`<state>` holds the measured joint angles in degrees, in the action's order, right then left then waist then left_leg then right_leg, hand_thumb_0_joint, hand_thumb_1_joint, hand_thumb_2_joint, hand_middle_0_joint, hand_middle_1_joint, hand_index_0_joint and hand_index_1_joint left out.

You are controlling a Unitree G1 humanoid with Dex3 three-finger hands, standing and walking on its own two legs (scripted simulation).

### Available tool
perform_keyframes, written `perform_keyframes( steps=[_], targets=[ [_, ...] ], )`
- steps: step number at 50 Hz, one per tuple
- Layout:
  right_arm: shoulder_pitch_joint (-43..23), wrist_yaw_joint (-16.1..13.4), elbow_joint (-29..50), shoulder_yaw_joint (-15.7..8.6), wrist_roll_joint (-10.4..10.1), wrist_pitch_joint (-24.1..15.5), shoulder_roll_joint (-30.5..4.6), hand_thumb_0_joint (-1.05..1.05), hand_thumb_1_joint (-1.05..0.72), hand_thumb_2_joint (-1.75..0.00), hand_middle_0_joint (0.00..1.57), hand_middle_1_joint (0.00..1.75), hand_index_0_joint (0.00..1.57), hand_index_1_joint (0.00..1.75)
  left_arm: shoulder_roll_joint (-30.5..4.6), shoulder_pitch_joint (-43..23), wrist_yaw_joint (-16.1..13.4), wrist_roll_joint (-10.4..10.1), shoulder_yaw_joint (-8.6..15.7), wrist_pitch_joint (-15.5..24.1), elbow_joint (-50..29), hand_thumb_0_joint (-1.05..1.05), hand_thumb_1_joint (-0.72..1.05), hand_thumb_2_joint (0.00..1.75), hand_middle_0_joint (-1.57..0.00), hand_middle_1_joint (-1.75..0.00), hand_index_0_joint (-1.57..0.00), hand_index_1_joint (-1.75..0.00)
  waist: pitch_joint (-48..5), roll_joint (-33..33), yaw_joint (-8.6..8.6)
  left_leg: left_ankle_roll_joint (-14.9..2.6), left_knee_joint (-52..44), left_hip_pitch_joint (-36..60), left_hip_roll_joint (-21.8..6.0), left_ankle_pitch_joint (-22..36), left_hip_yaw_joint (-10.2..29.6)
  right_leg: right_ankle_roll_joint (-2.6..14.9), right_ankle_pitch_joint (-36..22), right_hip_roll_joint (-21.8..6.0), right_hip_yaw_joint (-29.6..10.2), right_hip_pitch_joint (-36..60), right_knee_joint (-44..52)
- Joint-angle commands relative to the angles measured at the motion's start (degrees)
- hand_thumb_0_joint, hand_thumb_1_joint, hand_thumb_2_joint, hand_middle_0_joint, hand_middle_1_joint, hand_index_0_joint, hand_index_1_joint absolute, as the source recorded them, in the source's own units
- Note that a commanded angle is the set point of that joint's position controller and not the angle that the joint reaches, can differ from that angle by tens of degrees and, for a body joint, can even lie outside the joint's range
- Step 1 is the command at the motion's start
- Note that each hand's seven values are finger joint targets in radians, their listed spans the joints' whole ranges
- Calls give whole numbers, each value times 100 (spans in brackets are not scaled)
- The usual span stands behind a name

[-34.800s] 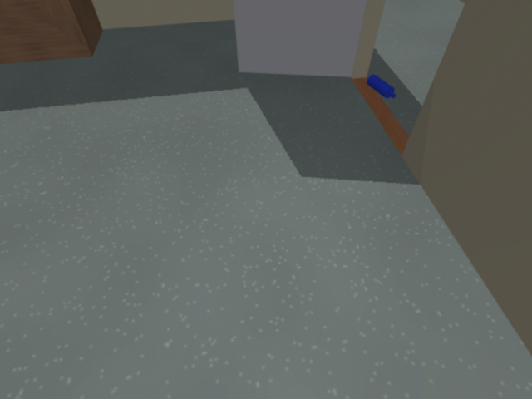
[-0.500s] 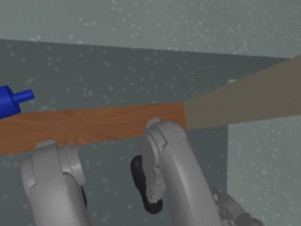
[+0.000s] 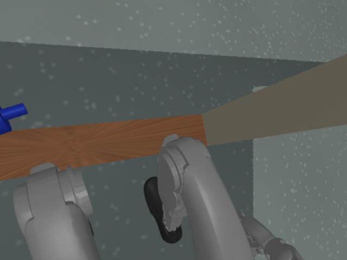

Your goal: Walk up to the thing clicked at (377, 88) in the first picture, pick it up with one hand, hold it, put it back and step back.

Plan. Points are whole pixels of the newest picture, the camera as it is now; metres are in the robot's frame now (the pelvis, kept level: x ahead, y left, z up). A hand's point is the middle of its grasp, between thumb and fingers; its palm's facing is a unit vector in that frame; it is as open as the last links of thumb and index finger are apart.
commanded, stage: rest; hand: left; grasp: from above
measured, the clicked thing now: out of the picture +0.41 +0.35 -0.26
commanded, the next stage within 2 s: open in 0.10 s
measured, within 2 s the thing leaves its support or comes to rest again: neither
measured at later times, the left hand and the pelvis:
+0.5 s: hand out of the picture +0.40 +0.37 -0.23, palm faces -0.41 -0.20 -0.89, open 11.2 cm; pelvis +0.00 +0.00 +0.00, yaw -1 degrees
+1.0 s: hand out of the picture +0.40 +0.37 -0.23, palm faces -0.41 -0.20 -0.89, open 13.6 cm; pelvis +0.00 +0.00 +0.00, yaw -1 degrees
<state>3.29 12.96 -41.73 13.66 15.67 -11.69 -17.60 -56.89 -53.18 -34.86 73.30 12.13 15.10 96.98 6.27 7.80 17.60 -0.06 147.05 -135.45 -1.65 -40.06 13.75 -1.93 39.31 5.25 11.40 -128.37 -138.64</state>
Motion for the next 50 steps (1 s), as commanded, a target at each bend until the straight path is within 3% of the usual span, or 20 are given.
perform_keyframes(
  steps=[1,10,11,15,22,25,28,32,33,35,36,38,41,42,43,44,45,47,48,50],
  targets=[
    [910,-67,38,-484,-50,-40,-1801,0,-89,-90,20,30,20,30,-1488,-1370,-217,-141,-38,7,-629,0,62,92,-99,-77,-99,-77,-3538,-2857,60,-63,-1443,2818,-164,1028,-537,328,-1372,209,394,1811,1220],
    [941,-37,66,-364,-59,-64,-1886,0,-89,-90,20,30,20,30,-1574,-1250,-234,-152,-65,62,-351,0,60,89,-98,-75,-97,-76,-3280,-2782,130,-37,-1537,2767,-172,1042,-423,327,-1373,209,493,1782,1168],
    [852,-36,141,-384,-55,-69,-1898,0,-89,-90,20,30,20,30,-1432,-1307,-219,-179,-183,77,-394,0,52,88,-90,-75,-89,-76,-3338,-2718,120,-50,-1520,2784,-176,973,-419,325,-1325,228,484,1760,1197],
    [893,-34,157,-337,-54,-81,-1938,0,-88,-90,20,30,20,30,-1592,-1265,-263,-128,-124,85,-369,0,20,78,-58,-74,-58,-74,-3289,-2755,139,-42,-1535,2816,-170,1001,-419,313,-1366,221,502,1817,1209],
    [819,-45,133,-292,-10,-87,-1940,0,-88,-90,20,30,20,30,-1645,-1407,-391,-109,-74,128,-476,0,-22,81,-33,-81,-33,-81,-3324,-2843,154,-26,-1579,2830,-192,917,-397,316,-1295,241,537,1787,1232],
    [877,-25,126,-272,-12,-133,-1939,0,-88,-90,20,30,20,30,-1717,-1402,-409,-83,-58,84,-414,0,-27,87,-29,-87,-29,-87,-3276,-2931,188,-13,-1547,2897,-192,970,-385,314,-1353,220,541,1738,1185],
    [749,12,192,-307,-14,-195,-1970,0,-89,-90,20,30,20,30,-1484,-1451,-367,-94,-275,33,-416,0,-32,89,-25,-90,-25,-90,-3172,-2986,173,7,-1621,2936,-195,838,-356,331,-1228,222,540,1575,1182],
    [756,47,205,-305,-6,-224,-1984,0,-89,-90,20,30,20,30,-1482,-1291,-340,-168,-252,-48,-477,0,-40,94,-18,-95,-18,-95,-3374,-3046,96,27,-1656,3064,-195,1025,-331,333,-1385,229,557,1710,1153],
    [753,42,195,-301,-29,-207,-1969,0,-89,-90,20,30,20,30,-1634,-1259,-360,-213,-116,-51,-505,0,-41,96,-18,-97,-18,-97,-3373,-3056,41,15,-1666,2960,-195,990,-352,340,-1344,239,533,1772,1187],
    [725,46,201,-283,-40,-203,-1937,0,-89,-90,20,30,20,30,-1487,-1270,-328,-246,-211,-68,-586,0,-46,96,-13,-99,-13,-99,-3476,-2984,28,-5,-1582,2940,-195,1145,-398,321,-1487,253,519,1835,1218],
    [760,60,201,-289,-32,-221,-1949,0,-89,-90,20,30,20,30,-1463,-1296,-290,-239,-284,-94,-517,0,-48,98,-11,-101,-11,-101,-3422,-2941,138,-13,-1505,2982,-195,1226,-411,307,-1587,239,511,1832,1194],
    [807,34,170,-285,-47,-197,-1959,0,-88,-90,20,30,20,30,-1563,-1152,-307,-333,-99,-86,-568,0,-50,100,-8,-103,-9,-103,-3566,-2901,33,-27,-1529,2960,-192,1312,-424,305,-1659,264,491,2024,1264],
    [840,46,192,-266,-31,-175,-1949,0,-88,-90,20,30,20,30,-1611,-1195,-265,-271,-131,-87,-560,0,-51,103,-8,-105,-8,-105,-3481,-2901,91,-31,-1524,2911,-190,1307,-428,309,-1643,261,491,2027,1252],
    [881,33,151,-300,-53,-156,-1983,0,-88,-90,20,30,20,30,-1762,-1231,-273,-299,14,-77,-598,0,-51,104,-9,-105,-8,-105,-3465,-2835,100,-39,-1524,2872,-189,1221,-416,308,-1571,239,505,2005,1251],
    [771,20,219,-303,-81,-147,-1940,0,-88,-90,20,30,20,30,-1584,-1220,-251,-331,-99,-53,-621,0,-51,106,-9,-106,-8,-106,-3486,-2853,31,-35,-1546,2866,-193,1155,-416,322,-1486,249,479,1959,1259],
    [719,29,226,-265,-78,-162,-1887,0,-88,-90,20,30,20,30,-1431,-1355,-228,-350,-250,-27,-638,0,-51,106,-8,-106,-8,-106,-3393,-2917,106,-40,-1527,2810,-193,1070,-432,321,-1435,242,466,1915,1282],
    [751,16,194,-277,-68,-142,-1936,0,-88,-90,20,30,20,30,-1598,-1306,-238,-355,-130,-15,-625,0,-52,105,-8,-105,-7,-106,-3470,-2829,101,-53,-1520,2829,-206,1068,-414,318,-1448,259,451,2029,1306],
    [728,2,240,-256,-92,-128,-1914,0,-88,-90,20,30,20,30,-1492,-1328,-225,-359,-232,15,-647,0,-52,103,-7,-104,-7,-105,-3481,-2715,79,-72,-1494,2724,-193,1002,-434,316,-1395,271,433,2043,1337],
    [796,-18,185,-288,-83,-110,-1975,0,-88,-90,20,30,20,30,-1674,-1192,-250,-360,-45,26,-545,0,-50,106,-8,-107,-8,-107,-3458,-2750,75,-54,-1563,2748,-184,996,-413,314,-1365,250,492,2009,1315],
    [774,-10,230,-271,-64,-105,-1916,0,-88,-90,20,30,20,30,-1542,-1227,-200,-286,-200,24,-552,0,-51,105,-8,-106,-8,-106,-3414,-2721,80,-56,-1503,2758,-204,1042,-426,319,-1404,271,447,2026,1305]
  ],
)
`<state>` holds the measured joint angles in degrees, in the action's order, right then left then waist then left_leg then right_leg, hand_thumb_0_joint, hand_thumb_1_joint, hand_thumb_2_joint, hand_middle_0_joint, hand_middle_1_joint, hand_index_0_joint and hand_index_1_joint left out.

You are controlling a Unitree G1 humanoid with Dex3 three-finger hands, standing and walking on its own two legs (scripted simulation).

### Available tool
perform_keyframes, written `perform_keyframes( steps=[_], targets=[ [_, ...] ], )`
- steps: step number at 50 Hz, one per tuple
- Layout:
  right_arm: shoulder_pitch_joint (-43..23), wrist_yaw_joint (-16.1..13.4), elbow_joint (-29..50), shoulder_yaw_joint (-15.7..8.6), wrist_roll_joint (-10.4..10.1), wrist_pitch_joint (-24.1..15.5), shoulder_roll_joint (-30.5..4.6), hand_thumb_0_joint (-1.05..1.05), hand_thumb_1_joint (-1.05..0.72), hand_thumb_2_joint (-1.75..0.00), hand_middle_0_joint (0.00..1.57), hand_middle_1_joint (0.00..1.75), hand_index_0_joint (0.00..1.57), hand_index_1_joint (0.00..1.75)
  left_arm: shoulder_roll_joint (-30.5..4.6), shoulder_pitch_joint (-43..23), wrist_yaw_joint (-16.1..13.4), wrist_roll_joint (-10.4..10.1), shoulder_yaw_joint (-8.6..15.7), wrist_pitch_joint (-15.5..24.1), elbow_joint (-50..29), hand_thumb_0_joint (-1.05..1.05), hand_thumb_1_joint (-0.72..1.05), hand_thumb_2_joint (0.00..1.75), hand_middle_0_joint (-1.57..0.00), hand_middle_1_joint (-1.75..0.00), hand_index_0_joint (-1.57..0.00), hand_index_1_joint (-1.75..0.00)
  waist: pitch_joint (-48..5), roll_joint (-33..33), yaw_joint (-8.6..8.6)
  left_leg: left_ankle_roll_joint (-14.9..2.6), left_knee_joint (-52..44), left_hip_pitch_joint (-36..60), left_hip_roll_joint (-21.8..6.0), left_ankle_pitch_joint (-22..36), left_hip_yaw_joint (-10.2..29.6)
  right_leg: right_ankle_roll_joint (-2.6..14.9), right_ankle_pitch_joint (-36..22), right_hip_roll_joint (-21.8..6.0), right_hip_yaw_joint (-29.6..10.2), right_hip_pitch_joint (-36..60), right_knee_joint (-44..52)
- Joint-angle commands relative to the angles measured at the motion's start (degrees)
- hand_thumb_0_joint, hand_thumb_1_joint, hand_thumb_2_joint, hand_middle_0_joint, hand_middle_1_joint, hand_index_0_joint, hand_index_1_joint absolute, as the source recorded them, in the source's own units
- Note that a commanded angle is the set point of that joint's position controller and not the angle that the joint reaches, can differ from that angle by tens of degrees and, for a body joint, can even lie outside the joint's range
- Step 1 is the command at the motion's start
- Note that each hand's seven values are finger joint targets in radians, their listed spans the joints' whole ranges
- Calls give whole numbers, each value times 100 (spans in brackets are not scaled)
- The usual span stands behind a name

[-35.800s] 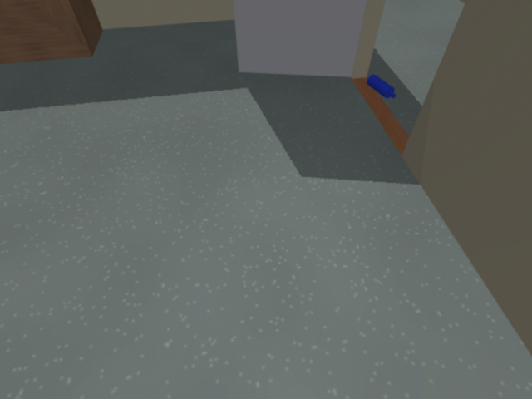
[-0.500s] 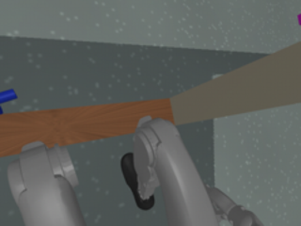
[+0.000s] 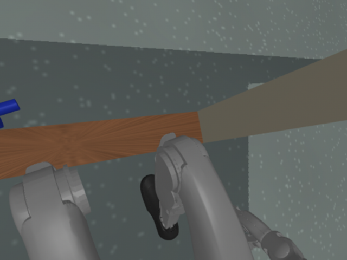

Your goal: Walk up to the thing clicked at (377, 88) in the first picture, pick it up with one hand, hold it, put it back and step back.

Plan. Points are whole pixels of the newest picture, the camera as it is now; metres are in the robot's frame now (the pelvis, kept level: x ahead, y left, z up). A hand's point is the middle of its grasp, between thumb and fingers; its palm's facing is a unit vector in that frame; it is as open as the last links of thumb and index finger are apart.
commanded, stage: open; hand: left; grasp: from above
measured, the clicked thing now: out of the picture +0.42 +0.36 -0.26
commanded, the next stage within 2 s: withdraw in 0.14 s
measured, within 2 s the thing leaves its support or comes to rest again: neither
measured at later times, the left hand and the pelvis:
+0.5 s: hand out of the picture +0.41 +0.38 -0.20, palm faces -0.33 -0.15 -0.93, open 13.8 cm; pelvis +0.00 +0.00 +0.00, yaw +1 degrees
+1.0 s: hand out of the picture +0.40 +0.39 -0.06, palm faces -0.46 -0.13 -0.88, open 14.0 cm; pelvis -0.01 -0.01 +0.07, yaw +7 degrees
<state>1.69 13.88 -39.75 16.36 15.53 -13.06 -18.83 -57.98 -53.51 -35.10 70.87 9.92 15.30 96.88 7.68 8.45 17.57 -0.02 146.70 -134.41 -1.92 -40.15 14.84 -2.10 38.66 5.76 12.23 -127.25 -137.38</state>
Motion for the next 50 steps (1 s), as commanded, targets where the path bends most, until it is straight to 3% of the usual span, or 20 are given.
perform_keyframes(
  steps=[1,3,4,5,7,8,11,13,14,15,17,19,22,23,24,25,27,34,42,50],
  targets=[
    [1038,-114,-31,-564,-37,57,-1835,0,-88,-90,20,30,20,30,-1591,-1208,-206,-47,178,17,-562,0,-50,108,-9,-107,-8,-108,-3623,-2797,119,-60,-1479,2689,-167,1100,-532,327,-1391,212,380,1969,1199],
    [943,-102,77,-525,-49,37,-1793,0,-88,-90,20,30,20,30,-1334,-1304,-183,-56,-28,29,-676,0,-50,104,-8,-107,-8,-107,-3581,-2877,118,-36,-1548,2780,-156,1123,-508,345,-1386,196,415,1880,1150],
    [942,-123,-23,-565,-43,59,-1844,0,-88,-90,20,30,20,30,-1501,-1147,-213,-88,156,31,-493,0,-48,106,-8,-109,-8,-108,-3570,-2872,79,-29,-1568,2765,-172,1067,-481,336,-1329,202,453,1798,1162],
    [916,-125,38,-534,-51,60,-1847,0,-88,-90,20,30,20,30,-1431,-1192,-201,-41,35,45,-516,0,-47,106,-8,-109,-9,-109,-3521,-2843,115,-31,-1547,2695,-176,995,-464,339,-1269,200,452,1746,1139],
    [1009,-127,-21,-592,-56,68,-1877,0,-88,-89,20,30,20,30,-1565,-1205,-190,52,132,39,-578,0,-47,107,-9,-111,-9,-110,-3491,-3058,118,18,-1631,2906,-171,1076,-446,357,-1328,173,460,1680,1068],
    [877,-117,63,-545,-31,64,-1788,0,-88,-90,20,30,20,30,-1338,-1341,-175,39,-68,57,-657,0,-46,107,-9,-111,-9,-110,-3514,-3051,113,-3,-1566,2805,-176,1033,-483,361,-1298,203,421,1700,1110],
    [987,-125,-37,-566,-45,69,-1843,0,-88,-89,20,30,20,30,-1546,-1193,-240,5,170,57,-648,0,-46,107,-8,-110,-9,-110,-3608,-3031,82,9,-1568,2898,-170,1219,-470,344,-1464,180,446,1790,1084],
    [912,-104,33,-569,-40,53,-1810,0,-89,-90,20,30,20,30,-1324,-1170,-224,22,23,40,-619,0,-50,100,-6,-104,-8,-103,-3557,-3014,83,8,-1538,2891,-168,1248,-491,340,-1490,187,450,1731,1062],
    [988,-116,-55,-575,-17,85,-1835,0,-90,-90,20,30,20,30,-1615,-1081,-268,26,259,41,-674,0,-51,98,-6,-102,-7,-101,-3673,-3067,19,6,-1576,2906,-162,1274,-502,342,-1487,200,444,1838,1095],
    [911,-109,50,-586,-40,66,-1811,0,-90,-90,20,30,20,30,-1459,-1123,-241,10,139,59,-831,0,-51,98,-7,-101,-7,-100,-3701,-3092,-8,8,-1569,2928,-152,1231,-514,352,-1447,188,429,1789,1089],
    [880,-114,31,-637,-33,87,-1819,0,-90,-90,20,30,20,30,-1692,-1120,-220,39,298,70,-1269,0,-52,99,-7,-101,-7,-100,-3991,-3383,-150,23,-1588,3085,-150,1318,-557,359,-1511,184,403,1854,1088],
    [927,-89,30,-735,-83,89,-1816,0,-90,-90,20,30,20,30,-1709,-1026,-91,92,296,14,-1509,0,-52,99,-7,-100,-7,-100,-4009,-3491,-178,49,-1650,3158,-139,1352,-557,377,-1505,135,396,1706,989],
    [929,-85,59,-957,-161,154,-1744,0,-90,-90,20,30,20,30,-1679,-780,101,6,521,-52,-2444,0,-52,99,-7,-100,-7,-100,-4778,-3949,-528,96,-1785,3665,-115,1700,-616,410,-1683,108,303,1768,996],
    [1012,-58,-6,-1041,-230,172,-1657,0,-90,-90,20,30,20,30,-1392,-765,215,-40,348,-100,-2593,0,-53,99,-7,-99,-7,-99,-4710,-4030,-515,114,-1844,3675,-106,1653,-620,428,-1635,71,276,1597,964],
    [1053,-43,-90,-1128,-270,227,-1620,0,-90,-90,20,30,20,30,-1233,-634,315,-104,347,-166,-2824,0,-52,99,-7,-99,-7,-99,-4816,-4095,-659,114,-1920,3726,-95,1674,-657,433,-1611,78,240,1526,1012],
    [1143,-31,-77,-1219,-330,268,-1607,0,-90,-90,20,30,20,30,-1166,-617,405,-172,386,-245,-2979,0,-52,99,-7,-99,-7,-99,-4827,-4047,-645,105,-1985,3707,-74,1608,-673,431,-1567,49,218,1472,1072],
    [1184,-33,-108,-1392,-489,381,-1517,0,-90,-90,20,30,20,30,-686,-495,653,-256,86,-410,-3111,0,-53,100,-7,-99,-7,-99,-4854,-3774,-690,43,-2095,3566,-60,1379,-747,438,-1428,50,114,1398,1286],
    [1580,-178,-72,-1687,-916,758,-1299,0,-90,-90,20,30,20,30,54,-1133,1653,-676,-564,-713,-3702,0,-52,100,-7,-100,-7,-100,-4591,-2513,-513,-146,-2539,3180,55,813,-859,418,-1002,-6,-190,1741,2030],
    [1569,-613,193,-1560,-1095,1070,-1043,0,-89,-90,20,30,20,30,-174,-1272,2418,-761,-643,-554,-3158,0,-53,101,-8,-101,-7,-101,-4059,-1613,-596,-243,-2790,2597,150,432,-1064,448,-348,-36,-536,2181,2544],
    [1580,-817,227,-1321,-1035,1200,-1081,0,-90,-90,20,30,20,30,-362,-1269,2348,-526,-529,-46,-2693,0,-53,101,-8,-101,-8,-101,-4170,-1923,-645,-193,-2767,2860,146,762,-1095,452,-766,-68,-429,2096,2300]
  ],
)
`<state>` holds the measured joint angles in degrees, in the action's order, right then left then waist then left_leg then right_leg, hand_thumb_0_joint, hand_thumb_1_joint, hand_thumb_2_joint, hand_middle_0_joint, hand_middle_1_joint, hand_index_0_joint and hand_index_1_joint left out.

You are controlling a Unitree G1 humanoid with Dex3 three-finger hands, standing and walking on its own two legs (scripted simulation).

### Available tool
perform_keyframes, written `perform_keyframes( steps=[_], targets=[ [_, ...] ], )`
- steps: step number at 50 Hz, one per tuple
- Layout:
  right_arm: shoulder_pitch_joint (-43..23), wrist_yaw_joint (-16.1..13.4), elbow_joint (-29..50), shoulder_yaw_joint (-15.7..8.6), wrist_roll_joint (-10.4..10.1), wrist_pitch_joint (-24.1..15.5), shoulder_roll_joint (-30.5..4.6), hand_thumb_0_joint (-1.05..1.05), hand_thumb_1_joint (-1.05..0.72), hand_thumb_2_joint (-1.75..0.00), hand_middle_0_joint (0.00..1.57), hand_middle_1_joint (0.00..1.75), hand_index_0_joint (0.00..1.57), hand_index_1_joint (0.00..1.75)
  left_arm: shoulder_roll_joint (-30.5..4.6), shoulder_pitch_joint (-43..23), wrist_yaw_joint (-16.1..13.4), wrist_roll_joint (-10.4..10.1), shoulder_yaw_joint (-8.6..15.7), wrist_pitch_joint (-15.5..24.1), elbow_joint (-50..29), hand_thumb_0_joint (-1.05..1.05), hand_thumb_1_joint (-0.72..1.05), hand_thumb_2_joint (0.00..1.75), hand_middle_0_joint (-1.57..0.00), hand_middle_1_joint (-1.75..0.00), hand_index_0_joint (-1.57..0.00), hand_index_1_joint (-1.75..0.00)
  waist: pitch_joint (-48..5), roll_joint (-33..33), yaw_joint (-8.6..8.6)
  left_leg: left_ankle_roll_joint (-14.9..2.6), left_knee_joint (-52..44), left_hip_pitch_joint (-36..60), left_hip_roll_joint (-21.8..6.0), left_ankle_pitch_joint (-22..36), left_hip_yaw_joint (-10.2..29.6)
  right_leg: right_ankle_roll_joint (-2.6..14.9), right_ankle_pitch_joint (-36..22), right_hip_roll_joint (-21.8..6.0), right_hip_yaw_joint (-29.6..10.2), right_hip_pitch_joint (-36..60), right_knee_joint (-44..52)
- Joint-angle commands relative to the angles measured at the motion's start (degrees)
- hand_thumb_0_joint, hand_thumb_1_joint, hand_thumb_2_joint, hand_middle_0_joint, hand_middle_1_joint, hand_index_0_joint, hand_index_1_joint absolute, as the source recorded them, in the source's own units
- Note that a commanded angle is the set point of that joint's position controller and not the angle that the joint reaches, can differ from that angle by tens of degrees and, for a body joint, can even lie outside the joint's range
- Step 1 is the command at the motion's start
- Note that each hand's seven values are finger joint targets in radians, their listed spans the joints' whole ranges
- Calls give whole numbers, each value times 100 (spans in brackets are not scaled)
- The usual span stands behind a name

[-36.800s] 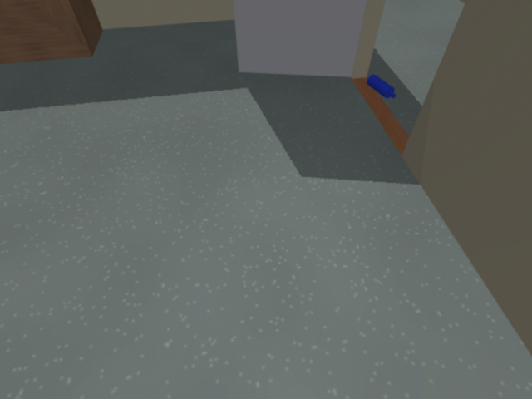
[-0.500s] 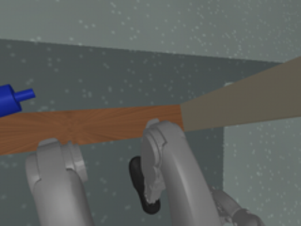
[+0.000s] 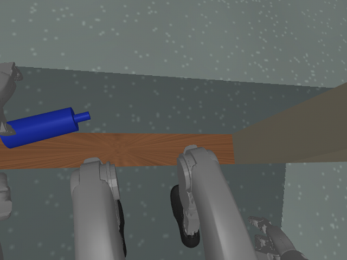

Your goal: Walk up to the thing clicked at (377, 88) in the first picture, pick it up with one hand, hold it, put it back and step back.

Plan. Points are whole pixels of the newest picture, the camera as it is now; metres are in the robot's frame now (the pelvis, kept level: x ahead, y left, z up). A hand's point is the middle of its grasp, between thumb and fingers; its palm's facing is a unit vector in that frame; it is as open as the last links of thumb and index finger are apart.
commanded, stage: withdraw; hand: left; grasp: from above
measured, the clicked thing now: (50, 125) +0.47 +0.32 -0.33
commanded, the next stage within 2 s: home in 0.20 s
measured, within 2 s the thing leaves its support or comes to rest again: neither
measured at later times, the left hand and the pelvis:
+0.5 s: hand (8, 116) +0.44 +0.34 -0.14, palm faces -0.34 -0.10 -0.94, open 12.9 cm; pelvis +0.00 +0.00 -0.01, yaw +0 degrees
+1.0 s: hand out of the picture +0.28 +0.27 +0.08, palm faces -0.14 -0.79 -0.60, open 7.5 cm; pelvis +0.02 +0.00 +0.18, yaw +6 degrees
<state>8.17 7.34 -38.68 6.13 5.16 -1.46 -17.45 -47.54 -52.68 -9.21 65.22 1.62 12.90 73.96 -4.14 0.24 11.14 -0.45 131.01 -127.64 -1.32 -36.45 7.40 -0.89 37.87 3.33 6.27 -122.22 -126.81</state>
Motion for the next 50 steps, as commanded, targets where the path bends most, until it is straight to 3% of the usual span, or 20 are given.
perform_keyframes(
  steps=[1,5,8,9,12,15,17,20,23,26,29,31,34,35,37,41,43,47,48,50],
  targets=[
    [950,-164,111,-270,32,57,-1247,0,-89,-90,20,30,20,30,-1529,-1515,-312,124,344,271,-499,0,-53,101,-8,-101,-7,-101,-3138,-1264,13,-138,-1133,2274,89,520,-349,333,-826,179,182,1610,1167],
    [975,-143,34,-259,138,76,-1336,0,-90,-90,20,30,20,30,-1694,-1686,-637,313,541,471,-517,0,-53,100,-8,-100,-8,-101,-3394,-1756,57,-71,-1087,2760,75,798,-251,332,-1027,151,359,1306,898],
    [958,-131,-18,-255,217,76,-1366,0,-90,-90,20,30,20,30,-1790,-1653,-911,431,673,572,-530,0,-53,100,-8,-101,-8,-101,-3592,-1935,6,-69,-950,2805,79,810,-265,323,-1012,162,407,1219,791],
    [989,-118,-39,-261,242,57,-1362,0,-90,-90,20,30,20,30,-1961,-1662,-1031,475,851,584,-626,0,-52,99,-8,-100,-8,-100,-3637,-2003,-39,-60,-941,2816,98,794,-286,320,-985,140,409,1261,775],
    [998,-115,-74,-390,263,4,-1365,0,-90,-90,20,30,20,30,-2065,-1547,-1268,526,1058,503,-957,0,-50,97,-9,-99,-10,-98,-4009,-2346,-176,-17,-1058,3167,91,656,-290,350,-825,115,423,1129,720],
    [1004,-128,-74,-551,264,-65,-1342,0,-90,-90,20,30,20,30,-1951,-1501,-1389,499,1058,294,-1278,0,-50,97,-9,-98,-10,-97,-4206,-2438,-167,-20,-1152,3311,56,525,-290,351,-777,87,394,1062,789],
    [1077,-125,-122,-634,230,-98,-1316,0,-88,-89,20,30,20,30,-1819,-1536,-1385,421,998,137,-1461,0,-34,91,-25,-82,-22,-81,-4222,-2381,-175,-41,-1199,3202,67,473,-342,349,-758,69,334,1093,908],
    [1224,-114,-144,-764,149,-124,-1226,0,-89,-90,20,30,20,30,-1556,-1081,-1239,119,948,-113,-1609,0,-12,89,-24,-62,-22,-64,-4527,-2084,-321,-86,-1340,3199,87,506,-422,335,-774,78,222,1532,1203],
    [1273,-105,-70,-964,-35,-98,-1152,0,-89,-90,20,30,20,30,-1103,-460,-929,-328,816,-398,-2013,0,3,86,-22,-55,-21,-56,-4747,-1809,-522,-113,-1716,3458,121,544,-441,326,-813,72,151,1886,1526],
    [1190,-143,100,-1087,-239,-67,-1056,0,-89,-90,20,30,20,30,-625,195,-485,-1017,670,-663,-2783,0,27,84,-21,-44,-20,-45,-4540,-1455,-588,-154,-2076,3584,119,523,-392,305,-842,63,74,2178,1929],
    [953,-197,305,-1083,-403,-21,-961,0,-89,-90,20,30,20,30,-323,1059,-66,-1739,691,-922,-3531,0,51,93,-22,-43,-21,-44,-4364,-1109,-694,-178,-2478,3696,101,462,-263,286,-854,71,25,2534,2199],
    [772,-266,406,-1078,-479,-11,-912,0,-90,-90,20,30,20,30,19,1466,197,-2213,588,-1058,-4033,0,67,91,-21,-36,-20,-37,-3973,-937,-662,-188,-2743,3792,66,350,-215,275,-807,51,-22,2645,2457],
    [590,-364,569,-1056,-565,-25,-837,0,-90,-90,20,30,20,30,210,2041,469,-2842,648,-1193,-4806,0,90,91,-20,-30,-20,-31,-3884,-885,-721,-191,-3074,4092,45,481,-244,274,-908,33,-122,3094,2794],
    [514,-398,646,-1063,-589,-33,-847,0,-90,-90,20,30,20,30,146,2184,517,-2980,754,-1226,-5120,0,90,90,-20,-30,-20,-30,-3926,-947,-791,-181,-3233,4293,30,519,-230,278,-937,23,-147,3235,2884],
    [388,-467,722,-1037,-632,-61,-782,0,-90,-90,20,30,20,30,511,2566,596,-3252,614,-1288,-5274,0,90,90,-20,-30,-20,-30,-3593,-864,-730,-169,-3514,4465,4,434,-218,279,-872,7,-178,3320,3111],
    [219,-623,929,-1025,-694,-194,-715,0,-90,-90,20,30,20,30,709,3167,567,-3766,768,-1452,-6154,0,90,90,-20,-30,-20,-30,-3672,-1014,-862,-139,-4101,5123,10,297,-254,284,-774,-20,-263,3864,3617],
    [111,-706,1006,-1018,-718,-291,-676,0,-90,-90,20,30,20,30,1090,3641,595,-4079,581,-1614,-6263,0,90,90,-20,-30,-20,-30,-3285,-923,-756,-125,-4422,5324,-6,103,-208,266,-634,-27,-259,3989,3906],
    [-34,-873,1165,-992,-764,-446,-656,0,-90,-90,20,30,20,30,1224,4268,559,-4628,705,-1904,-6931,0,89,90,-20,-30,-20,-30,-3373,-978,-834,-86,-5019,6080,3,56,-68,256,-629,-52,-296,4490,4333],
    [-52,-910,1175,-972,-773,-485,-597,0,-90,-90,20,30,20,30,1494,4610,566,-4764,526,-2015,-6835,0,90,90,-20,-30,-20,-30,-3135,-843,-744,-91,-5105,6120,19,149,-138,254,-660,-52,-314,4616,4543],
    [-75,-989,1221,-926,-782,-571,-547,0,-90,-90,20,30,20,30,1559,4723,531,-5131,574,-2165,-7206,0,90,90,-20,-30,-20,-30,-3020,-843,-715,-105,-5351,6325,40,134,-173,240,-641,-61,-377,5002,4888]
  ],
)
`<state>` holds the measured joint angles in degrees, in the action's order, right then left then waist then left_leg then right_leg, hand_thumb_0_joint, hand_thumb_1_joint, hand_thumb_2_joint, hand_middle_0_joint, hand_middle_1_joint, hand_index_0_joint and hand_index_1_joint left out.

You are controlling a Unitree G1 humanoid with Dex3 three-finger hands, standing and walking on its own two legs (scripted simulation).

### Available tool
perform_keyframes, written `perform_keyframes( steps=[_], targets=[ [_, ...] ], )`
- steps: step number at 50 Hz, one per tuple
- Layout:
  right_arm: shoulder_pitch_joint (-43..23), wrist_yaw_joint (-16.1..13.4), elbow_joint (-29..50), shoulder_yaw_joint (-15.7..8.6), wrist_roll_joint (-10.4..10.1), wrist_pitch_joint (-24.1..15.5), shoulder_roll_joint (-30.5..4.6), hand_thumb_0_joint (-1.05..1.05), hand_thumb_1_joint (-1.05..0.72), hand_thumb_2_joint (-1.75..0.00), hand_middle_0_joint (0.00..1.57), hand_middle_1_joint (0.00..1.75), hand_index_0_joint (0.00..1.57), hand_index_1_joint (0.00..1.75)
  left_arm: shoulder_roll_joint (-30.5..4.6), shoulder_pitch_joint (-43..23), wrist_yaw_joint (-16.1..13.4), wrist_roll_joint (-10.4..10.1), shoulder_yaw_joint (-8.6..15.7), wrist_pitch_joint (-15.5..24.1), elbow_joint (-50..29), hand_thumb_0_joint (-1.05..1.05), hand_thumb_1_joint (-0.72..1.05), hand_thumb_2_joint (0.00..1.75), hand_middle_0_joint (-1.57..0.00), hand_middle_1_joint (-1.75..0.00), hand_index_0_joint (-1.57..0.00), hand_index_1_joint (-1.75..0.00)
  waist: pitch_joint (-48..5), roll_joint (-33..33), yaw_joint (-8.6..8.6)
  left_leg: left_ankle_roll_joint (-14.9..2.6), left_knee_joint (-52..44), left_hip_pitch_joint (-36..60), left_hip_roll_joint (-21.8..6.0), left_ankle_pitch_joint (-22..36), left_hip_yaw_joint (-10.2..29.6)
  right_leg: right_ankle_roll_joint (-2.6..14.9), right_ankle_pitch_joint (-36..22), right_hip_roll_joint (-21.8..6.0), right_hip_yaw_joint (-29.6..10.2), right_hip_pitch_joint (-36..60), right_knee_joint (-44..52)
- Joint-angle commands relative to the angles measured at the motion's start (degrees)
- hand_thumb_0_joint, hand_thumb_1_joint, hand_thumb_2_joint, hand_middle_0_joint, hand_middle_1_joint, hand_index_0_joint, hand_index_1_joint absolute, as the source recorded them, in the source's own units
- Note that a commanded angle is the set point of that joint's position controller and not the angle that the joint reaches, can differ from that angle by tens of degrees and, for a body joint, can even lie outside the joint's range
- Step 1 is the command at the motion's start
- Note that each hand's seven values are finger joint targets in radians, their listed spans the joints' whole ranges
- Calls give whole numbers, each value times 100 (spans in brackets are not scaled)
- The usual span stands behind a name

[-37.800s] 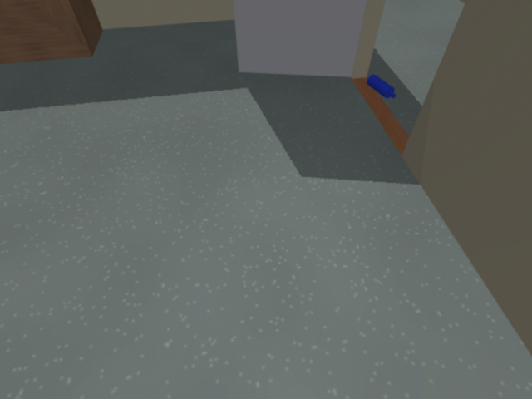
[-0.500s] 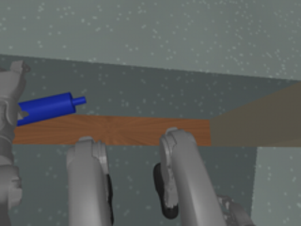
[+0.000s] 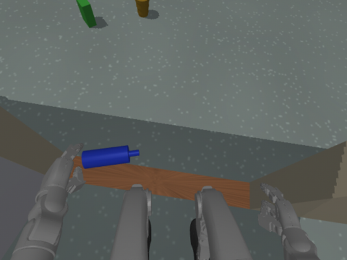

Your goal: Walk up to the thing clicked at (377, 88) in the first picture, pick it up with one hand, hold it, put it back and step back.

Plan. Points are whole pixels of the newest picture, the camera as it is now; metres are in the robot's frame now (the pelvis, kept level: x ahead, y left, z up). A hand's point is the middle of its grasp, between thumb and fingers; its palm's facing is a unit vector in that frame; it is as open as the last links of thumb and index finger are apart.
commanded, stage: home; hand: left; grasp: from above
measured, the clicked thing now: (112, 156) +0.47 +0.27 -0.50
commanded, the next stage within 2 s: none
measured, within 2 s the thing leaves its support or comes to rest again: neither
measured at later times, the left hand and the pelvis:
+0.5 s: hand (64, 192) +0.24 +0.19 +0.11, palm faces +0.11 -0.97 -0.21, open 7.4 cm; pelvis +0.07 +0.00 +0.16, yaw +4 degrees
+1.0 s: hand (59, 207) +0.22 +0.18 +0.13, palm faces +0.11 -0.97 -0.20, open 7.4 cm; pelvis +0.07 -0.01 +0.17, yaw +4 degrees
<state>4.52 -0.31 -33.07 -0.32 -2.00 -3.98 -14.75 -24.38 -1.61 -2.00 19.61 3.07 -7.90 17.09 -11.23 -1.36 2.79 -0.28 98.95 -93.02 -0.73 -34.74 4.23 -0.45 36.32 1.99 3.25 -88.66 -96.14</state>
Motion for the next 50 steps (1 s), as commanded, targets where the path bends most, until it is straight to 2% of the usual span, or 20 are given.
perform_keyframes(
  steps=[1,4,7,10,13,16,19,20,21,25,31,34,35,39,42,44,45,50],
  targets=[
    [297,-270,709,-277,-70,-361,-779,0,-90,-90,20,30,20,30,-733,-162,-210,-730,471,-172,-1639,0,90,90,-20,-30,-20,-30,-2345,-615,95,-127,-2212,3040,-4,103,59,195,-567,81,-101,1883,2037],
    [335,-382,753,-208,-71,-478,-699,0,-90,-90,20,30,20,30,-505,291,-233,-1183,397,-394,-1869,0,90,90,-20,-30,-20,-30,-2077,-571,148,-112,-2674,3486,-15,206,123,173,-665,58,-130,2375,2461],
    [449,-504,761,-143,-71,-583,-629,0,-90,-90,20,30,20,30,-331,652,-271,-1477,400,-561,-2057,0,90,90,-20,-30,-20,-30,-1842,-537,128,-94,-3058,3899,-18,568,128,177,-914,43,-126,2863,2866],
    [594,-637,845,-64,-74,-661,-552,0,-90,-90,20,30,20,30,-27,1213,-279,-1730,329,-793,-2154,0,90,90,-20,-30,-20,-30,-1587,-435,139,-79,-3455,4326,-8,960,107,183,-1215,50,-109,3394,3317],
    [735,-777,900,-3,-57,-739,-498,0,-90,-90,20,30,20,30,116,1510,-286,-1989,367,-1009,-2518,0,90,90,-20,-30,-20,-30,-1485,-528,132,-61,-3805,4787,2,1427,49,172,-1603,50,-94,3967,3729],
    [881,-912,987,61,-25,-797,-446,0,-90,-90,20,30,20,30,367,2051,-272,-2196,310,-1237,-2784,0,90,90,-20,-30,-20,-30,-1311,-470,121,-42,-4134,5220,26,1972,-23,157,-2062,59,-40,4484,4093],
    [984,-1024,1115,84,-9,-854,-378,0,-90,-90,20,30,20,30,461,2525,-260,-2329,346,-1411,-3119,0,90,90,-20,-30,-20,-30,-1127,-318,51,-55,-4393,5514,48,2354,-56,125,-2444,45,-17,5018,4476],
    [1005,-1046,1138,79,2,-880,-381,0,-90,-90,20,30,20,30,485,2646,-245,-2359,343,-1452,-3241,0,90,90,-20,-30,-20,-30,-1060,-322,23,-62,-4457,5584,57,2413,-105,120,-2506,44,-16,5105,4563],
    [1011,-1071,1156,84,12,-905,-359,0,-90,-90,20,30,20,30,566,2754,-226,-2359,279,-1493,-3280,0,90,90,-20,-30,-20,-30,-969,-335,66,-61,-4520,5657,58,2495,-95,120,-2602,45,-21,5166,4633],
    [1011,-1116,1241,60,68,-1001,-354,0,-90,-90,20,30,20,30,644,3045,-143,-2341,222,-1565,-3448,0,90,90,-20,-30,-20,-30,-522,-132,36,-85,-4778,5737,64,2331,-83,99,-2426,39,26,5312,4921],
    [961,-1121,1307,-1,114,-1136,-436,0,-90,-90,20,30,20,30,618,3051,-12,-2287,199,-1576,-3550,0,90,90,-20,-30,-20,-30,-146,-47,41,-99,-5015,5837,75,1962,-116,69,-2036,15,48,5298,5137],
    [991,-1110,1254,-24,141,-1194,-474,0,-90,-90,20,30,20,30,640,2915,52,-2272,175,-1544,-3483,0,90,90,-20,-30,-20,-30,-194,-126,72,-80,-5009,5944,71,2078,-120,80,-2120,6,39,5279,5083],
    [957,-1110,1273,-27,136,-1208,-488,0,-90,-90,20,30,20,30,611,2932,59,-2260,197,-1537,-3488,0,90,90,-20,-30,-20,-30,-129,-87,22,-78,-5034,5943,65,2030,-114,74,-2079,4,48,5272,5087],
    [900,-1090,1263,-19,158,-1261,-487,0,-90,-90,20,30,20,30,596,2845,79,-2260,223,-1497,-3506,0,90,90,-20,-30,-20,-30,-125,-73,3,-78,-5026,5942,86,1923,-132,61,-2014,-21,13,5333,5139],
    [907,-1088,1233,-24,163,-1278,-489,0,-90,-90,20,30,20,30,542,2853,73,-2248,258,-1477,-3555,0,90,90,-20,-30,-20,-30,-312,-136,-39,-76,-4971,5998,110,2058,-160,59,-2161,-44,-31,5444,5128],
    [889,-1085,1225,-18,169,-1289,-494,0,-90,-90,20,30,20,30,582,2835,75,-2235,183,-1468,-3530,0,90,90,-20,-30,-20,-30,-284,-147,17,-79,-4991,6049,98,2056,-154,55,-2164,-32,-19,5413,5111],
    [891,-1086,1219,-21,173,-1285,-488,0,-90,-90,20,30,20,30,539,2838,58,-2232,245,-1469,-3535,0,90,90,-20,-30,-20,-30,-282,-165,-13,-80,-4956,6023,108,2100,-166,50,-2224,-48,-37,5419,5116],
    [851,-1085,1194,-20,174,-1301,-500,0,-90,-90,20,30,20,30,584,2915,56,-2241,219,-1463,-3465,0,90,90,-20,-30,-20,-30,-235,-154,-33,-72,-5089,6004,78,1810,-114,72,-1903,-14,18,5385,5120]
  ],
)
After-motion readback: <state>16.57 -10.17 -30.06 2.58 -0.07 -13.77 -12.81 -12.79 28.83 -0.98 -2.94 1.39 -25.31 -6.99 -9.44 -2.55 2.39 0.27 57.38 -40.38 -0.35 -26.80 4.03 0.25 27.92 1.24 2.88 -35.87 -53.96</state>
